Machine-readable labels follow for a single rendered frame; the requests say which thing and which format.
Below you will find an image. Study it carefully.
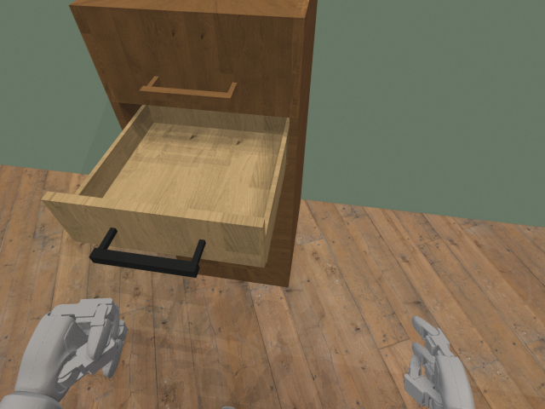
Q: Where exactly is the left robot hand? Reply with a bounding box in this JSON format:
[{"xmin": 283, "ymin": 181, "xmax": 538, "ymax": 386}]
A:
[{"xmin": 14, "ymin": 298, "xmax": 129, "ymax": 402}]

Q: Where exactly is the robot left forearm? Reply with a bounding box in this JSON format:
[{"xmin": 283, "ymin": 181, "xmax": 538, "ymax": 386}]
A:
[{"xmin": 0, "ymin": 392, "xmax": 62, "ymax": 409}]

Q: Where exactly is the handle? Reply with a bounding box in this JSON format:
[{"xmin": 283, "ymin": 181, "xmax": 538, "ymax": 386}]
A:
[
  {"xmin": 139, "ymin": 86, "xmax": 233, "ymax": 107},
  {"xmin": 89, "ymin": 228, "xmax": 206, "ymax": 278}
]

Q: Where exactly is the cabinet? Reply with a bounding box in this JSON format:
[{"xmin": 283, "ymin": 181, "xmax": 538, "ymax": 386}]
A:
[{"xmin": 69, "ymin": 0, "xmax": 318, "ymax": 287}]

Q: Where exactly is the drawer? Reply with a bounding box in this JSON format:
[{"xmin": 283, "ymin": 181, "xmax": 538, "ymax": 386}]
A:
[{"xmin": 41, "ymin": 105, "xmax": 290, "ymax": 268}]

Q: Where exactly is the right robot hand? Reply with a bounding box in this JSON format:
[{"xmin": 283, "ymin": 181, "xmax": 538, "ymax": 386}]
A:
[{"xmin": 404, "ymin": 316, "xmax": 475, "ymax": 409}]

